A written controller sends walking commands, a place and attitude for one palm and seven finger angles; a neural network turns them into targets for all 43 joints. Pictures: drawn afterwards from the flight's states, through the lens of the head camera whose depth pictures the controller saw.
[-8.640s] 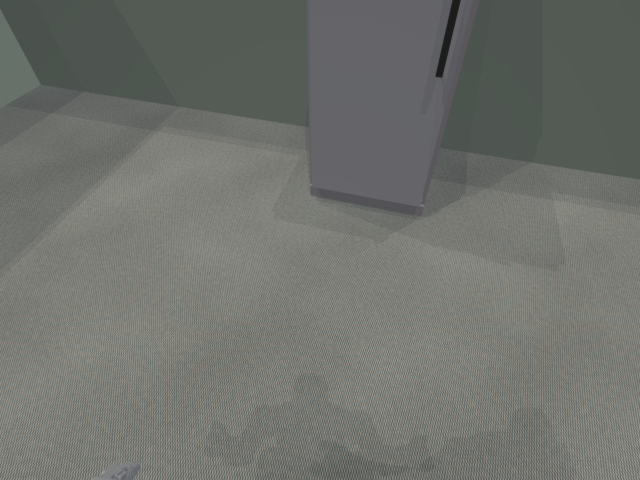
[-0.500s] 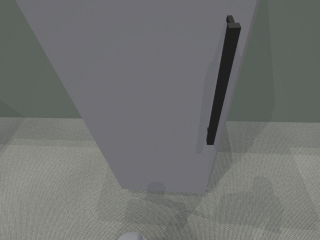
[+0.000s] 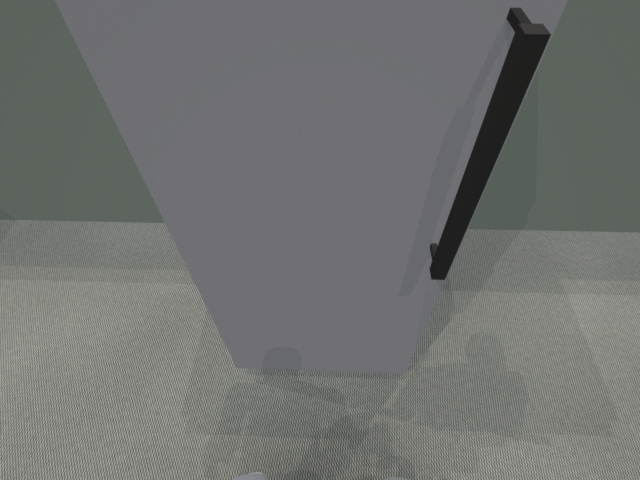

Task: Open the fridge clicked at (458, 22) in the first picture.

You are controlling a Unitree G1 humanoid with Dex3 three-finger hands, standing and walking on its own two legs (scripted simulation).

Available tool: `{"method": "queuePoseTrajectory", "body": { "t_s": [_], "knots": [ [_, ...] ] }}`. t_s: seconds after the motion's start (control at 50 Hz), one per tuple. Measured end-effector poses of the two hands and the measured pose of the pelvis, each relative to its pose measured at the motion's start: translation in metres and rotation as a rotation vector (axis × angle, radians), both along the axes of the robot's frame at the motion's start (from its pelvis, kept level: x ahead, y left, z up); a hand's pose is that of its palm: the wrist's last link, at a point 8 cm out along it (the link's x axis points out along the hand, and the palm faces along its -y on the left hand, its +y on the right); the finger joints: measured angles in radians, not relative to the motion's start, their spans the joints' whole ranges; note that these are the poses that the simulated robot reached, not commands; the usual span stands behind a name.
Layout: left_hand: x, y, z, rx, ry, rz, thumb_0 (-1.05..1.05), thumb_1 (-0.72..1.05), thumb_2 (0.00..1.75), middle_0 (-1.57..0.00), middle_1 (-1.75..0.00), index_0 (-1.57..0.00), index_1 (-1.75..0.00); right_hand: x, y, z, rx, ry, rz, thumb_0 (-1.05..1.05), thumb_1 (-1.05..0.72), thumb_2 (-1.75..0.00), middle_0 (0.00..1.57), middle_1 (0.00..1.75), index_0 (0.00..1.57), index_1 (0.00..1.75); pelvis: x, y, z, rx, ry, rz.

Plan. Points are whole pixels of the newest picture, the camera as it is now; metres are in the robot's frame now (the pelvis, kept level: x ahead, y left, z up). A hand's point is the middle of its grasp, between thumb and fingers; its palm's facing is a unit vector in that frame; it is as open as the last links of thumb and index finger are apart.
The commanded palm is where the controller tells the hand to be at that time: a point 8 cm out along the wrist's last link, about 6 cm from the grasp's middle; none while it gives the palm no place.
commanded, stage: come to a stop and stand still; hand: right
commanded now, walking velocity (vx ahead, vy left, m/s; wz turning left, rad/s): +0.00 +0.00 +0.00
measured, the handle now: (467, 177) +0.46 -0.16 +0.13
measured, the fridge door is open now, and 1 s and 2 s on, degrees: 0 0 0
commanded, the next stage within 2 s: look again from close up in 1.06 s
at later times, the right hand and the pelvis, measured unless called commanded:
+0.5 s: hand out of the picture -0.04 -0.20 -0.17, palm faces +0.00 +0.98 -0.17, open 7.3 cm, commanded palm none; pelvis -0.04 -0.04 +0.01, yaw +1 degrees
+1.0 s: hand out of the picture -0.11 -0.18 -0.17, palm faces +0.02 +0.99 -0.13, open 7.3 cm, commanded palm none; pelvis -0.07 -0.03 +0.01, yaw +1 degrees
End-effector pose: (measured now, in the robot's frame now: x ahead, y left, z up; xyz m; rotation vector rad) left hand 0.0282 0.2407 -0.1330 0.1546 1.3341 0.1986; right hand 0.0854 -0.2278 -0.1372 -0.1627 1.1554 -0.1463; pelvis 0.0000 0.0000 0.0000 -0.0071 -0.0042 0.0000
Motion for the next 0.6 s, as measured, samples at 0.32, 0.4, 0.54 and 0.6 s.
{"method": "queuePoseTrajectory", "body": {
  "t_s": [0.32, 0.4, 0.54, 0.6],
  "knots": [
    [-0.014, -0.05, 0.016, 0.018, -0.083, -0.026, 0.0, 0.94, 0.9, -0.21, -0.3, -0.2, -0.29, -0.102, -0.04, -0.004, 0.029, 0.214, -0.051, 0.0, -0.91, -0.9, 0.2, 0.3, 0.2, 0.3, -0.025, -0.039, 0.011, 0.008, 0.002, 0.02],
    [-0.033, -0.052, 0.005, -0.011, -0.059, -0.006, 0.0, 0.94, 0.9, -0.21, -0.3, -0.2, -0.29, -0.116, -0.031, -0.004, 0.026, 0.233, -0.035, 0.0, -0.91, -0.9, 0.2, 0.3, 0.2, 0.3, -0.033, -0.038, 0.007, -0.016, 0.007, 0.026],
    [-0.075, -0.055, 0.001, -0.043, 0.013, 0.027, 0.0, 0.94, 0.9, -0.2, -0.3, -0.2, -0.29, -0.136, -0.018, 0.001, 0.041, 0.234, -0.011, 0.01, -0.92, -0.9, 0.2, 0.3, 0.2, 0.3, -0.046, -0.036, 0.012, 0.006, -0.025, 0.024],
    [-0.094, -0.059, 0.002, -0.052, 0.044, 0.034, 0.0, 0.93, 0.9, -0.2, -0.3, -0.2, -0.29, -0.142, -0.014, -0.002, 0.053, 0.235, -0.007, 0.01, -0.92, -0.9, 0.2, 0.3, 0.2, 0.3, -0.052, -0.035, 0.012, 0.008, -0.035, 0.024]
  ]
}}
